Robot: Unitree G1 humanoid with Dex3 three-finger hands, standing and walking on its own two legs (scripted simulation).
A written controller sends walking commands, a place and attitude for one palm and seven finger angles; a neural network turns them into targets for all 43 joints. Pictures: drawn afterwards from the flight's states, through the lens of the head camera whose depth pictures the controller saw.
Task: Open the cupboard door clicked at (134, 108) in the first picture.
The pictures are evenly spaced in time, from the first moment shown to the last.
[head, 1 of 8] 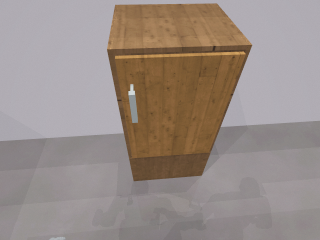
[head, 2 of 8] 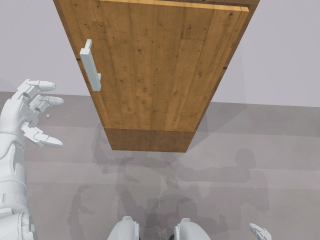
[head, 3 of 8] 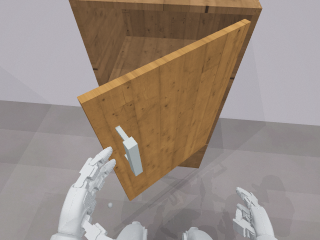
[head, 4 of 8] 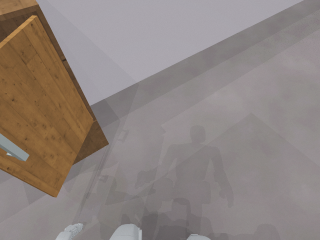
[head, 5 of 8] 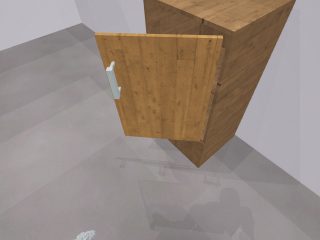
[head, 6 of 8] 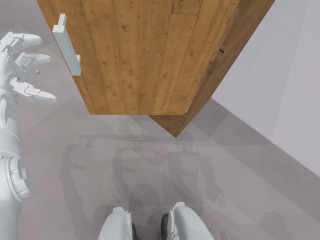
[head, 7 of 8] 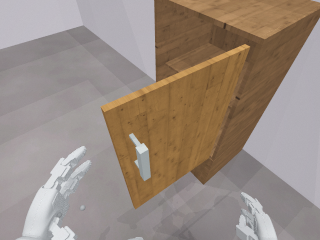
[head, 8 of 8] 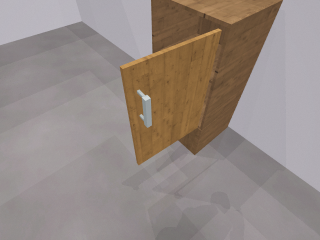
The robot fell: no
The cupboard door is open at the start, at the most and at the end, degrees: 0 86 86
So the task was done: yes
